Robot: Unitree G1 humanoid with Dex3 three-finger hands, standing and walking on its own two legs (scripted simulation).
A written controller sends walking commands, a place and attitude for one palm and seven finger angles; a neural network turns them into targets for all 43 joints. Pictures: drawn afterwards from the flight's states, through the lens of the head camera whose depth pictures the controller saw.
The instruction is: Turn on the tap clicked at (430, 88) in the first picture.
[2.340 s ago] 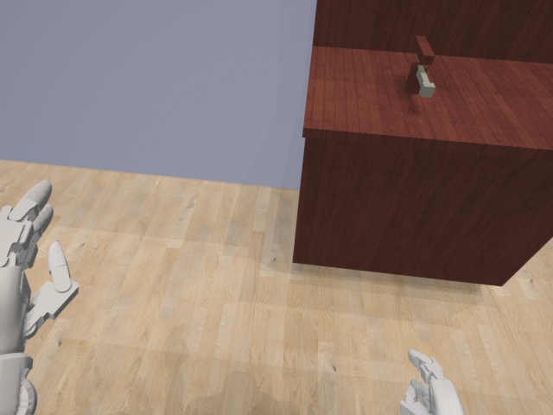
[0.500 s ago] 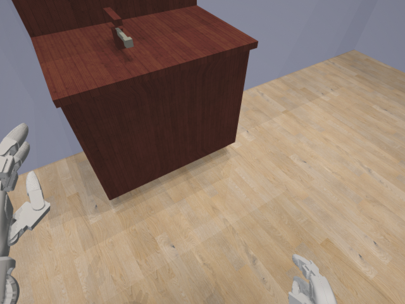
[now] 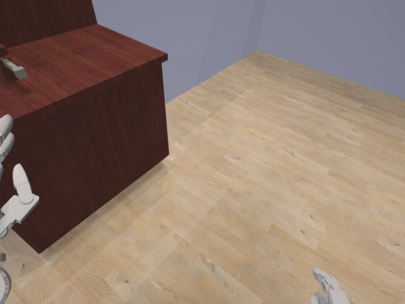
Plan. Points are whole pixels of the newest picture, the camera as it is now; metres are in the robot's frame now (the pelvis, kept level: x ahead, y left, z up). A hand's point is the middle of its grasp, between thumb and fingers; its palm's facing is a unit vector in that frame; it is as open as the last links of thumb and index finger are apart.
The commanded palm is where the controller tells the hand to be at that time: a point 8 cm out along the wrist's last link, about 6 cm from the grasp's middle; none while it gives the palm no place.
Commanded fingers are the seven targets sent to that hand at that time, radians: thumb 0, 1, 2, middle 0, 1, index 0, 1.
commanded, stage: walk to a spot facing it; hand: left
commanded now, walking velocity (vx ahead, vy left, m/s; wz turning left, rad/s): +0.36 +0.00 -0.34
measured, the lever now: (20, 72) +0.75 +0.62 +0.07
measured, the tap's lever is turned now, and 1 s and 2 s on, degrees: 0 0 0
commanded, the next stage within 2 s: turn to face it in 0.62 s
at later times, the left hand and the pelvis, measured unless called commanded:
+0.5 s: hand (135, 131) +0.37 +0.15 +0.18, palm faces +0.30 -0.85 -0.44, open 7.4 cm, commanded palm +0.32 +0.20 +0.19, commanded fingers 0.00 0.90 0.90 -0.20 -0.30 -0.20 -0.30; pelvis +0.13 -0.07 +0.01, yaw -5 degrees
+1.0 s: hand (165, 99) +0.49 +0.11 +0.17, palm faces +0.40 -0.79 -0.46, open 7.4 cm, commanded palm +0.42 +0.16 +0.19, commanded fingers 0.00 0.90 0.90 -0.20 -0.30 -0.20 -0.30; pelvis +0.26 -0.12 +0.00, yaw +1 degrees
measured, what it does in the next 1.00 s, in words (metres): walks ahead: right foot, then left foot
